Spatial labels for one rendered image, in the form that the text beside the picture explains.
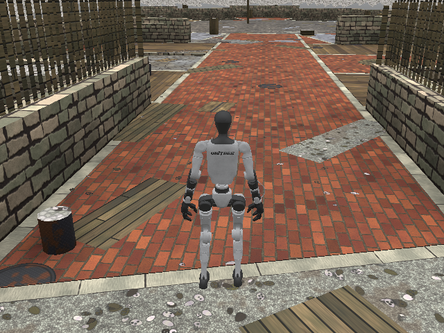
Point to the robot right thigh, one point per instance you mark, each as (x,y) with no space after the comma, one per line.
(238,209)

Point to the robot right upper arm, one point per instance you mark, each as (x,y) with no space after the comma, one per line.
(247,159)

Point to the left robot forearm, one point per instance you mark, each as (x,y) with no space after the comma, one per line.
(189,191)

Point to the right robot shin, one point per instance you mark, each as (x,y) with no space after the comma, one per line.
(238,253)

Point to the right robot hand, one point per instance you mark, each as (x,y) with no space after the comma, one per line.
(258,212)

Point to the left robot hand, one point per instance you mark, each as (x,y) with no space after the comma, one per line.
(185,212)

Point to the right robot forearm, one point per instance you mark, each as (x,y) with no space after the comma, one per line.
(254,189)

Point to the robot left upper arm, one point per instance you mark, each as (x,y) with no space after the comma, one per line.
(197,159)

